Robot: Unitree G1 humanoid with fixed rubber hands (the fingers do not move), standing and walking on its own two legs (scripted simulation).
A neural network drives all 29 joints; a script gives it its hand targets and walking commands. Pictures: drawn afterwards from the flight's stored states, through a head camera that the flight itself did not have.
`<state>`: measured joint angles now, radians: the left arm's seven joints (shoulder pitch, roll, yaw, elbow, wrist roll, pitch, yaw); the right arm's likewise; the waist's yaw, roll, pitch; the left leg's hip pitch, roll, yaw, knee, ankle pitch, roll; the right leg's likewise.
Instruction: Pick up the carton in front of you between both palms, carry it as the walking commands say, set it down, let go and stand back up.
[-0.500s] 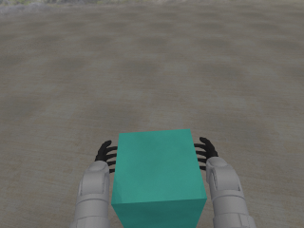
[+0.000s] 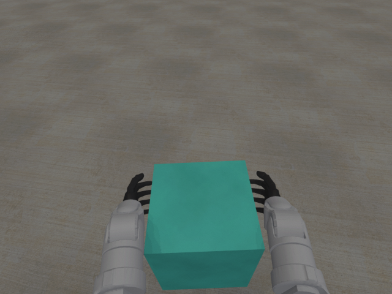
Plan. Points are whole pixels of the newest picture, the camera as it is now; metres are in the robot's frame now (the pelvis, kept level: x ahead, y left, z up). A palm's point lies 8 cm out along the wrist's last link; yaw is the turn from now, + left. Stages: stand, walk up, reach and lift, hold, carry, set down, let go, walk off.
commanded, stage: set down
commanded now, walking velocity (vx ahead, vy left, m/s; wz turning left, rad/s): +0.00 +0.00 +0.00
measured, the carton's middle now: (202, 227) +0.30 +0.00 -0.06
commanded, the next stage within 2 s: none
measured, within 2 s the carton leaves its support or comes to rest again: neither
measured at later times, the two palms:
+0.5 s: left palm (155, 235) +0.34 +0.13 -0.17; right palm (258, 226) +0.36 -0.16 -0.18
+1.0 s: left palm (163, 244) +0.37 +0.13 -0.31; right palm (249, 234) +0.40 -0.16 -0.32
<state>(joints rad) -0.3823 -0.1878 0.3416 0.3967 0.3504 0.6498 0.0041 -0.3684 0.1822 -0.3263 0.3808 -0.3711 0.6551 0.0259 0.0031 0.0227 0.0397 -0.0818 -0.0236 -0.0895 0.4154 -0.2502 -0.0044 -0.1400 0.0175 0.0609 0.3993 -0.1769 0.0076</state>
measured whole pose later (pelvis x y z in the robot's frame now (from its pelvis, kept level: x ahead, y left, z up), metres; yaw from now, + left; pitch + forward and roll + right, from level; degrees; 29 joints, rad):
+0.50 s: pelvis -0.05 -0.01 -0.09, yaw +1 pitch +33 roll +2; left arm -0.60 -0.20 0.45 0.45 0.21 0.17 0.08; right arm -0.68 0.07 -0.37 0.54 -0.28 0.20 0.01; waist 0.01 0.02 -0.06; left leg -1.22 -0.07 -0.08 1.01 -0.36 -0.04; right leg -1.30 0.04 0.09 1.00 -0.28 0.01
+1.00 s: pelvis -0.08 -0.02 -0.23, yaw +3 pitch +46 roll +4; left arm -0.89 -0.14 0.55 0.57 0.22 0.26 0.11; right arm -0.99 -0.04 -0.38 0.72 -0.28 0.29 -0.02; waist 0.02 0.03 -0.19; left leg -1.85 -0.12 -0.08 1.55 -0.52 -0.08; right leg -1.93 0.08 0.10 1.54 -0.42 0.03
